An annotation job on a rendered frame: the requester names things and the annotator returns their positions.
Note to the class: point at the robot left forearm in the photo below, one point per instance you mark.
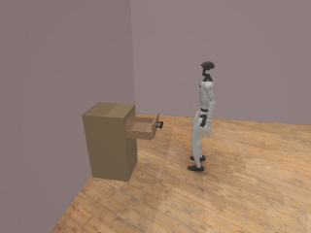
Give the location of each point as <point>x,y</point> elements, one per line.
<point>210,113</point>

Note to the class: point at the robot left hand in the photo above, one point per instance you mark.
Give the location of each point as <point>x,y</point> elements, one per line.
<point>207,128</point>

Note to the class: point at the left robot upper arm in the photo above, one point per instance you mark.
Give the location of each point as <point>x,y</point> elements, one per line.
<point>210,93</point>

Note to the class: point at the drawer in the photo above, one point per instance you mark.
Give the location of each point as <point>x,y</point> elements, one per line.
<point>139,127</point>

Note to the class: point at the cabinet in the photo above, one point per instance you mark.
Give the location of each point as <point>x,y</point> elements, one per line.
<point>111,155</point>

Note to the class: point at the handle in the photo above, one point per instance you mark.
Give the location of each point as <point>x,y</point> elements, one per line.
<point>161,124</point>

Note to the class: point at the left robot thigh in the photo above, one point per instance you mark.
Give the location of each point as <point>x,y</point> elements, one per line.
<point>197,129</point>

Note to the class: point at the humanoid robot head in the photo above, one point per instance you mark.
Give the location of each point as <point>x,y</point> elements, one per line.
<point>207,66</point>

